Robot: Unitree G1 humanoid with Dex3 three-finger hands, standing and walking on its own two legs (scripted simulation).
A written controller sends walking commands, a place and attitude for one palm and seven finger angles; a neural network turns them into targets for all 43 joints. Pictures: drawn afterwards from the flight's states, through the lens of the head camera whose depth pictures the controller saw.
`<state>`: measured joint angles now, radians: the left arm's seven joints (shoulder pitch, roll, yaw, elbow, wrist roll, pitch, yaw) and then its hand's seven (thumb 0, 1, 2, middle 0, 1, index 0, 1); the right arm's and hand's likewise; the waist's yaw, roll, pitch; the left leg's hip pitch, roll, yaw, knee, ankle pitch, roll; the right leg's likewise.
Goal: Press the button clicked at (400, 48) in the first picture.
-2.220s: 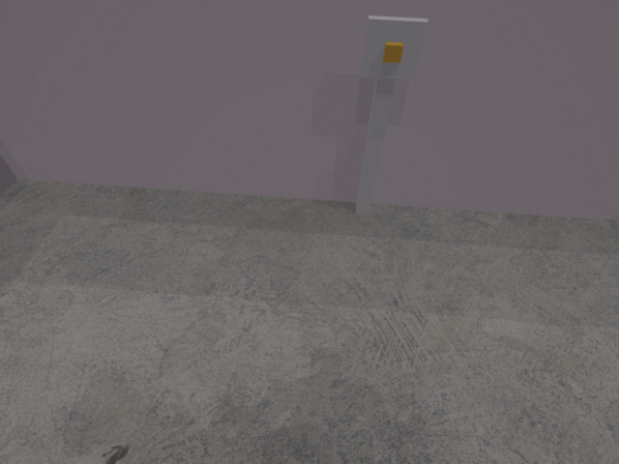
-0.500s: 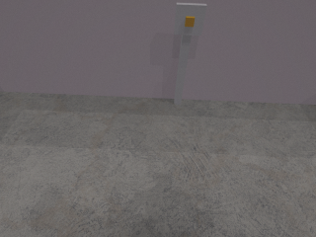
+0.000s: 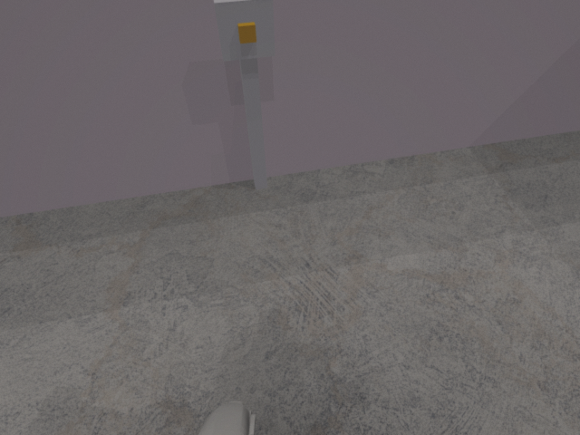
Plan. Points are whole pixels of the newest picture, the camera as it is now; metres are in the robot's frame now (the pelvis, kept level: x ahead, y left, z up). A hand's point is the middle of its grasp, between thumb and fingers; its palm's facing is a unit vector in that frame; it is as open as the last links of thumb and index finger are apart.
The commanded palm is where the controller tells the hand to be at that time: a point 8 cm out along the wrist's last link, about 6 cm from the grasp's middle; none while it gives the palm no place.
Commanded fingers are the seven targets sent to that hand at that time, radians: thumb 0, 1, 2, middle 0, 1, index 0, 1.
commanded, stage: walk to a spot facing it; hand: left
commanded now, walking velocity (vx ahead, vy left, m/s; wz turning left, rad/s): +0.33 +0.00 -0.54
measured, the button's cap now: (247, 32) +1.23 +0.26 -0.02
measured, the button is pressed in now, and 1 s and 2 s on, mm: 0 0 0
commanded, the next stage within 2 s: turn to face it in 1.56 s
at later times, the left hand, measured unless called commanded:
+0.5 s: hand (173, 315) +0.33 +0.27 -0.17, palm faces -0.27 -0.94 -0.19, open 7.4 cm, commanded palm none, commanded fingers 0.00 0.90 0.90 -0.20 -0.30 -0.20 -0.30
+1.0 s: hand (267, 234) +0.55 +0.11 -0.18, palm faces -0.56 -0.80 -0.22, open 7.2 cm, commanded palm none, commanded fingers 0.00 0.90 0.90 -0.20 -0.30 -0.20 -0.30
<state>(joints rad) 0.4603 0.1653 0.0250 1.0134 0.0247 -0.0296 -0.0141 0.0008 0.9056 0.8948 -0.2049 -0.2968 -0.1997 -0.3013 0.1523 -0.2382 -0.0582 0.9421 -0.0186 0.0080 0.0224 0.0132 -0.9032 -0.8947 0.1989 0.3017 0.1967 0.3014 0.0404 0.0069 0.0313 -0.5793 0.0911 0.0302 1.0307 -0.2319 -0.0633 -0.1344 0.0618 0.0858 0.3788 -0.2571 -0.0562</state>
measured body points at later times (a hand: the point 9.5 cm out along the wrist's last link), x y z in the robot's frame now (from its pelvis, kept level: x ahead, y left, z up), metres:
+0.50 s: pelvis +0.18 +0.09 +0.00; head +0.21 +0.12 +0.45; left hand +0.35 +0.32 -0.15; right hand +0.11 -0.15 -0.13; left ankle +0.16 +0.16 -0.75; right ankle +0.17 -0.07 -0.63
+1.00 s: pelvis +0.38 -0.01 -0.01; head +0.40 -0.01 +0.43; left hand +0.58 +0.16 -0.16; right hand +0.27 -0.21 -0.16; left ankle +0.48 +0.12 -0.67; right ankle +0.36 -0.07 -0.75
